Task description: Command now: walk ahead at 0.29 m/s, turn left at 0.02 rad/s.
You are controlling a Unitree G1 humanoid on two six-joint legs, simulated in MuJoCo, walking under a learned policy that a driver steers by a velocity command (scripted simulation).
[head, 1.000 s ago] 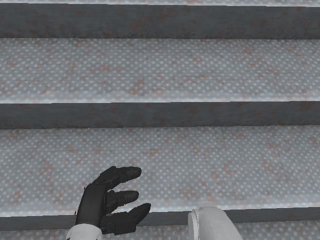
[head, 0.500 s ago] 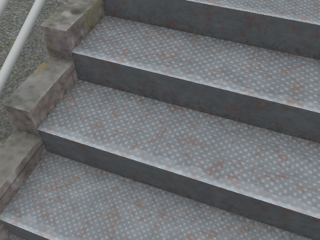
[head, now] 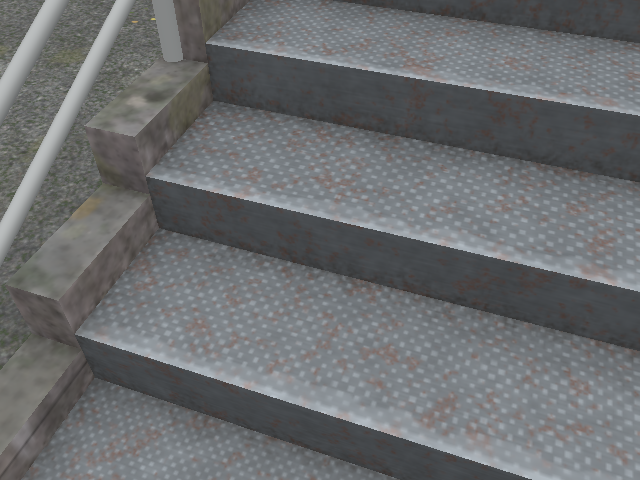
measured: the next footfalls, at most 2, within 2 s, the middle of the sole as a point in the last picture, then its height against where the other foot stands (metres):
right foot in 0.52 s outside the picture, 0.15 m higher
left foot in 1.26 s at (372, 349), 0.15 m higher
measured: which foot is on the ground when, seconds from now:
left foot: down 0.00-0.52, up 0.54-1.00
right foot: down 0.00-0.04, up 0.06-0.50, down 0.52-1.00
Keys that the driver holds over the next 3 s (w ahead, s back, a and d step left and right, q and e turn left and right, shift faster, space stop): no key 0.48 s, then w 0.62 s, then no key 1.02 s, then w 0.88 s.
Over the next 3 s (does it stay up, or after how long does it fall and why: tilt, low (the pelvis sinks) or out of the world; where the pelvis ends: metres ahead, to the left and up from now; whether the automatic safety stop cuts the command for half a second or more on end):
stays up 0.91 -0.20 0.40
